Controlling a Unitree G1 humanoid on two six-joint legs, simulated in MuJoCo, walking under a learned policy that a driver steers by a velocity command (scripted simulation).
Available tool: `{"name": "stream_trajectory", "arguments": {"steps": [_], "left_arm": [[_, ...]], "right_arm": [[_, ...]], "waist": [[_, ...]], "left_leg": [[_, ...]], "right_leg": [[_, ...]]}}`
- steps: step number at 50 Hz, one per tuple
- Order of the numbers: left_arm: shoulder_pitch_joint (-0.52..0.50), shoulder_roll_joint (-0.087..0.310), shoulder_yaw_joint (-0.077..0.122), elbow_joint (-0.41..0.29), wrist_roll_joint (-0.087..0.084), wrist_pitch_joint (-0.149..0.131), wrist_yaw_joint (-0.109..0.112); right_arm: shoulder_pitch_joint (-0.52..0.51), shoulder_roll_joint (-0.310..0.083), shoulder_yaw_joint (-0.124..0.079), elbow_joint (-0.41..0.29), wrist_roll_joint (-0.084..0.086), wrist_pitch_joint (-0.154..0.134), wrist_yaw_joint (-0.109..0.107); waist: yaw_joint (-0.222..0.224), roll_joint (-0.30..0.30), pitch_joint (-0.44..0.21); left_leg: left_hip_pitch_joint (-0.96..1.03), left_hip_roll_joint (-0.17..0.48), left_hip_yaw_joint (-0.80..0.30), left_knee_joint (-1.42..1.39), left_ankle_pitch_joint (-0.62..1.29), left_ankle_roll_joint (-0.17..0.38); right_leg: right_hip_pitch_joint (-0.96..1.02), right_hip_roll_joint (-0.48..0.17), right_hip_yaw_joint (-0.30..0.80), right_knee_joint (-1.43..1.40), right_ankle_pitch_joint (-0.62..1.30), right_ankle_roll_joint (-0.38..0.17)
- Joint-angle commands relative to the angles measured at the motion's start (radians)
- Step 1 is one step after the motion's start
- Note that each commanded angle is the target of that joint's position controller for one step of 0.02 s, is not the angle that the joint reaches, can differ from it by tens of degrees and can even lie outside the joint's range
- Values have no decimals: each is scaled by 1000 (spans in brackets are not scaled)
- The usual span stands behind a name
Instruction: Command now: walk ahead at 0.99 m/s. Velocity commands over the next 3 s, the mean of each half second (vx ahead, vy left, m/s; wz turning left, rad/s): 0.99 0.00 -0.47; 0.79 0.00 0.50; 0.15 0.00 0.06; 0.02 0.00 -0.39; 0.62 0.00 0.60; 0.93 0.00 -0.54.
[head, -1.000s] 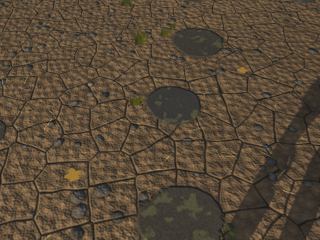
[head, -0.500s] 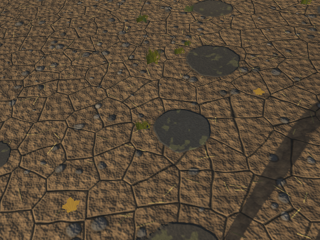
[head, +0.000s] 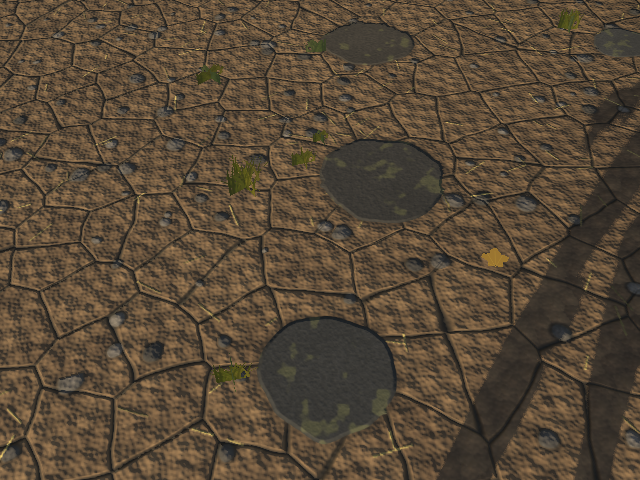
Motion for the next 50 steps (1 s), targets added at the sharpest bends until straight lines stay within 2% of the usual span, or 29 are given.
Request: {"name": "stream_trajectory", "arguments": {"steps": [1,3,6,9,10,12,13,14,15,16,17,18,19,20,22,24,29,34,37,38,39,40,41,42,43,44,45,47,50], "left_arm": [[48,-3,-13,-65,23,25,9],[-41,31,-10,-91,35,21,6],[-177,21,-16,-124,21,6,-20],[-277,26,-13,-169,4,5,-48],[-285,27,-13,-186,3,0,-62],[-245,94,16,-200,-2,0,-82],[-134,135,37,-187,-9,10,-83],[118,204,69,-130,-9,25,-78],[329,274,97,-80,-4,46,-60],[297,362,121,-104,7,47,-55],[308,251,97,-104,26,39,-52],[307,187,82,-104,47,28,-46],[266,144,66,-99,52,13,-60],[195,118,57,-113,50,1,-63],[75,77,38,-143,51,2,-53],[85,70,29,-132,38,3,-40],[207,99,25,-95,38,-22,-11],[296,125,21,-39,49,-22,4],[262,177,29,-51,82,9,27],[231,196,37,-64,95,25,44],[176,212,42,-86,109,39,58],[40,250,51,-129,102,44,64],[88,45,2,-180,134,23,38],[224,66,-19,-230,35,-14,9],[118,160,-8,-245,19,-40,-3],[25,162,-8,-285,18,-49,-8],[7,150,-7,-285,44,-45,-6],[47,165,6,-293,70,-11,1],[-9,121,-4,-329,81,10,27]], "right_arm": [[-126,-54,10,-72,7,-28,-12],[-95,-83,6,-71,0,-35,-28],[11,-113,6,-60,5,-47,-46],[84,-131,8,-45,-1,-30,-55],[73,-169,0,-52,-1,-20,-57],[67,-206,-11,-76,-32,8,-65],[47,-230,-20,-90,-45,25,-71],[-15,-245,-24,-114,-48,39,-75],[-47,-230,-19,-142,-37,34,-82],[88,-11,37,-196,-17,-13,-50],[26,-106,33,-229,19,-76,-31],[-108,-155,19,-276,53,-97,-31],[-204,-134,26,-314,40,-103,-41],[-208,-119,24,-316,21,-99,-48],[-98,-110,18,-273,15,-58,-41],[-104,-94,19,-268,12,-25,-44],[-365,-71,38,-349,6,-18,-46],[-479,-85,26,-397,48,-36,2],[-426,-132,0,-413,57,-41,32],[-332,-158,-13,-398,54,-31,34],[-112,-209,-37,-340,51,-15,28],[183,-246,-52,-265,37,-4,13],[218,-241,-27,-220,15,4,5],[173,-288,-46,-272,-37,-3,-2],[105,-255,-63,-328,-25,14,-20],[14,-221,-49,-356,-8,19,-28],[-79,-207,-40,-383,4,21,-23],[-155,-216,-44,-414,0,27,-26],[-166,-227,-51,-392,20,47,-49]], "waist": [[105,83,124],[77,71,144],[8,15,132],[-23,27,148],[-9,69,150],[41,130,68],[114,176,-10],[239,209,-120],[317,137,-210],[140,-350,-298],[180,-218,-458],[184,-147,-303],[137,59,-170],[75,107,-130],[-13,99,-57],[-20,76,11],[113,27,109],[153,11,130],[78,-68,18],[18,-106,-25],[-85,-115,-111],[-247,-54,-181],[-117,358,-224],[-59,401,-474],[-113,156,-444],[-57,13,-259],[20,-137,-136],[97,-105,-38],[98,-29,-31]], "left_leg": [[-177,266,-284,-342,-122,179],[-168,229,-156,-355,46,150],[-80,211,-18,-387,151,91],[189,247,48,-381,303,53],[245,285,65,-337,471,43],[410,307,95,-166,1002,11],[441,319,101,11,1224,6],[369,318,101,291,1332,0],[111,271,93,636,1137,-30],[-434,8,-11,1172,-65,-123],[-548,10,-261,1212,-169,-44],[-595,64,-272,1143,-143,6],[-555,92,-259,1042,-121,24],[-510,123,-262,954,-108,23],[-395,192,-241,845,-80,0],[-395,241,-189,763,-60,-35],[-417,224,-90,365,439,-39],[-453,113,-62,121,546,22],[-382,1,44,133,395,60],[-305,-38,79,159,319,66],[-115,-54,71,182,289,79],[186,29,-59,83,424,131],[554,169,-275,269,664,199],[835,414,-887,91,400,432],[761,360,-884,-21,217,361],[546,325,-790,-68,230,325],[291,287,-716,-102,363,300],[-4,209,-573,-141,619,289],[-216,62,-401,-98,822,218]], "right_leg": [[-128,-85,8,-80,103,43],[-138,-72,-28,-266,290,64],[-35,-8,-100,-532,552,40],[-81,58,-127,-699,570,8],[-62,69,-142,-737,545,-7],[9,167,-227,-707,392,-39],[122,208,-250,-661,289,-61],[378,229,-234,-644,235,-96],[717,179,-83,-657,156,-117],[1114,-99,551,-837,-143,-372],[1198,-129,874,-1054,-438,-366],[1099,-101,786,-1082,-371,-279],[892,-56,681,-1095,-204,-233],[751,-28,596,-1082,-100,-236],[521,31,406,-1099,31,-212],[385,32,294,-1126,130,-196],[305,98,38,-1202,269,-89],[601,36,-71,-1219,520,31],[803,-1,-130,-1032,1196,95],[822,-12,-142,-883,1439,113],[770,-11,-141,-634,1548,132],[571,26,-165,-225,1413,165],[99,217,-100,215,-174,187],[-190,292,102,468,-381,212],[-212,216,151,355,-233,146],[-219,186,124,248,-183,121],[-139,162,84,173,-165,114],[-16,122,64,23,-165,148],[126,159,-17,-358,-57,186]]}}
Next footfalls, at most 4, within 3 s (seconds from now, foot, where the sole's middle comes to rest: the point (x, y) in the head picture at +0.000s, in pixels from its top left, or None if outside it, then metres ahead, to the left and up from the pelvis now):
0.30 right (401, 472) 0.52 -0.14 -0.77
0.80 left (364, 283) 1.01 -0.10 -0.77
1.20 right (401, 211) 1.26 -0.23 -0.77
1.56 left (335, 237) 1.17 -0.04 -0.77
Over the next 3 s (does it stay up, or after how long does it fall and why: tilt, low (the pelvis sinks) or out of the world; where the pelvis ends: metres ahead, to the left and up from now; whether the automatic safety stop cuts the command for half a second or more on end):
stays up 1.68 0.07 -0.04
